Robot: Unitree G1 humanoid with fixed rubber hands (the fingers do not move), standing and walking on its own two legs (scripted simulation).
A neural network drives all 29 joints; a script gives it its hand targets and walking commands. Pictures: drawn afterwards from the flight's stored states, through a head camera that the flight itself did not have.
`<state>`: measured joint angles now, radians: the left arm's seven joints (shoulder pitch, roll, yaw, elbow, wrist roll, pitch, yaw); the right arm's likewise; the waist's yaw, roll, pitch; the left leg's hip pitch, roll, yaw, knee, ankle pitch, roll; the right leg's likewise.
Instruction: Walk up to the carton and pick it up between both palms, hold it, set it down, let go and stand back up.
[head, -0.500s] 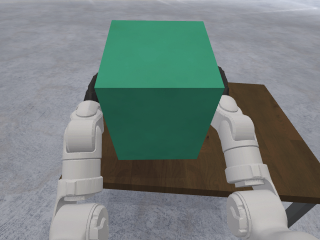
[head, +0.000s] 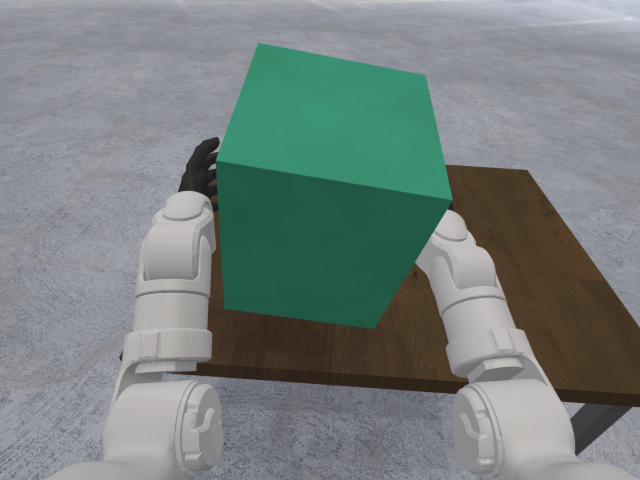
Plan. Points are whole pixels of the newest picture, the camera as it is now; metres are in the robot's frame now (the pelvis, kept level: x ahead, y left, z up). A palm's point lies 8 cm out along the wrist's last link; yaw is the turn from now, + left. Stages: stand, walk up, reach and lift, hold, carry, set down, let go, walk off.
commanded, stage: hold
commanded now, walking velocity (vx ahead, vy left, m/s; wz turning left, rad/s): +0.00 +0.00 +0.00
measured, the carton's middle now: (320, 197) +0.38 +0.01 +0.21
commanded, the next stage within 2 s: none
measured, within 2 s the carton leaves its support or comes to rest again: neither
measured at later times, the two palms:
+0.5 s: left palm (192, 207) +0.35 +0.16 +0.21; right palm (435, 200) +0.37 -0.13 +0.22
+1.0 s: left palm (197, 206) +0.36 +0.16 +0.21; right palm (434, 216) +0.37 -0.13 +0.19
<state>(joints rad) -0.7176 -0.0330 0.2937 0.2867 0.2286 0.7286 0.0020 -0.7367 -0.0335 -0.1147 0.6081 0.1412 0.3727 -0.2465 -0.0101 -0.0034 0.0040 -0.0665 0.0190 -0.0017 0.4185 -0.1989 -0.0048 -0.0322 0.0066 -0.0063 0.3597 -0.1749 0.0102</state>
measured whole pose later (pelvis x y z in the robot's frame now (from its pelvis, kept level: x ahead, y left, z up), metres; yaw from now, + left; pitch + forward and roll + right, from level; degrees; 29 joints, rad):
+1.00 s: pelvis +0.00 +0.00 +0.00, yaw +0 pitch -9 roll -1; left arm -0.70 -0.03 0.28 0.27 0.23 0.74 0.00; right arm -0.73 -0.03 -0.11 0.59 0.16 0.39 -0.25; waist -0.01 0.00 0.01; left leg -0.06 0.02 0.00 0.42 -0.20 -0.01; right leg -0.03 0.01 -0.01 0.36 -0.17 0.01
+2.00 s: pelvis +0.00 +0.00 +0.00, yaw +0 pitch -9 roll -1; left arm -0.69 -0.03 0.28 0.24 0.23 0.75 0.00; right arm -0.73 -0.03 -0.11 0.57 0.16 0.40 -0.25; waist -0.01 0.00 0.01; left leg -0.06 0.02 0.00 0.42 -0.20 -0.01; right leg -0.03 0.01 -0.01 0.36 -0.17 0.01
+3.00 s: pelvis +0.00 +0.00 +0.00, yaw +0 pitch -9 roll -1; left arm -0.69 -0.03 0.28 0.24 0.23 0.75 0.00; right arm -0.73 -0.03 -0.11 0.57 0.16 0.39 -0.25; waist -0.01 0.00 0.01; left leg -0.06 0.02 0.00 0.42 -0.20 -0.01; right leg -0.03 0.01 -0.01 0.36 -0.17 0.01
